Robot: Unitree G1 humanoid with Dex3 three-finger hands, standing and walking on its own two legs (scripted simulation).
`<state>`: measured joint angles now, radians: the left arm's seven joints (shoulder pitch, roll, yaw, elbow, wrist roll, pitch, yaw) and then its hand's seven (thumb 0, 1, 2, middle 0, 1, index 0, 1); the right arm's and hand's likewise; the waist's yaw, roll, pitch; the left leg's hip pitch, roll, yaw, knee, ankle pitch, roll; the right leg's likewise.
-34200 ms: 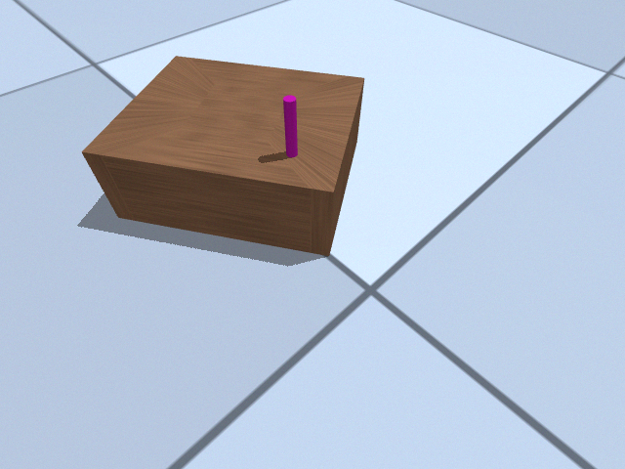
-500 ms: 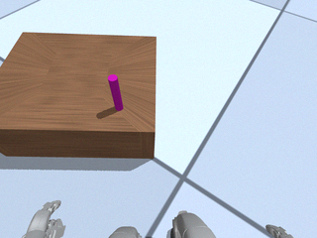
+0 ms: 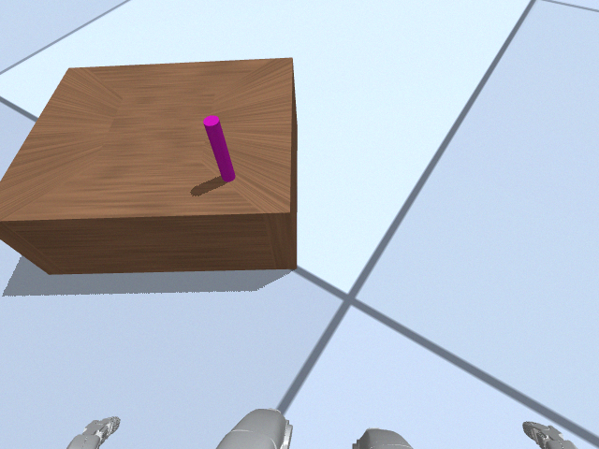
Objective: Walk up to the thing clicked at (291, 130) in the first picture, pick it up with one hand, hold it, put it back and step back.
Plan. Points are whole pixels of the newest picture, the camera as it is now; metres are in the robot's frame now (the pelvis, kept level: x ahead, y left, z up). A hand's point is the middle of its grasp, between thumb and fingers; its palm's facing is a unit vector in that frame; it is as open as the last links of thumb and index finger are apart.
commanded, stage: step back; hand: left
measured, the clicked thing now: (220, 151) +0.87 +0.29 -0.29
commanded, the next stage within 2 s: stand in 1.84 s
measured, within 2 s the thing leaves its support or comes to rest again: neither
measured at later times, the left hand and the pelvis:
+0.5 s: hand out of the picture -0.10 +0.24 -0.15, palm faces -0.02 -0.91 -0.42, open 7.4 cm; pelvis -0.17 -0.03 -0.01, yaw -1 degrees
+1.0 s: hand out of the picture -0.27 +0.28 -0.15, palm faces +0.09 -0.91 -0.40, open 7.4 cm; pelvis -0.29 -0.01 +0.00, yaw +5 degrees
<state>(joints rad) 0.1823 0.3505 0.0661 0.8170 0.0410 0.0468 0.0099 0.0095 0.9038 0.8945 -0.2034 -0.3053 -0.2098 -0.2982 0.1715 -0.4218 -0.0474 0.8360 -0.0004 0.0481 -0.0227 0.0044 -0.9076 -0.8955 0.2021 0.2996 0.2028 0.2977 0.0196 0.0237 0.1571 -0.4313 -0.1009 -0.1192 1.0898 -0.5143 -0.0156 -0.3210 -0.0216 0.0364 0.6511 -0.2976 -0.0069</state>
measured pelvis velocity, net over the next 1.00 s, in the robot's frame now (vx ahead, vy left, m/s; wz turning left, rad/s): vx -0.29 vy -0.01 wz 0.08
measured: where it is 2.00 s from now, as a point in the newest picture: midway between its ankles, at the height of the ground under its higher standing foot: outside the picture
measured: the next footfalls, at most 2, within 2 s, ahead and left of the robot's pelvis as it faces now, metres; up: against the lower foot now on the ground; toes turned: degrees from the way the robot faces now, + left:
left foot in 0.12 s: -0.02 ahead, +0.12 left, +0.00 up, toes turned +0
right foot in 0.42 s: -0.15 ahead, -0.14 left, +0.00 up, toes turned +1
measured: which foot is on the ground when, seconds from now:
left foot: up 0.00-0.10, down 0.12-0.46, up 0.48-0.80, down 0.82-1.00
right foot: down 0.00-0.12, up 0.14-0.40, down 0.42-0.84, up 0.86-1.00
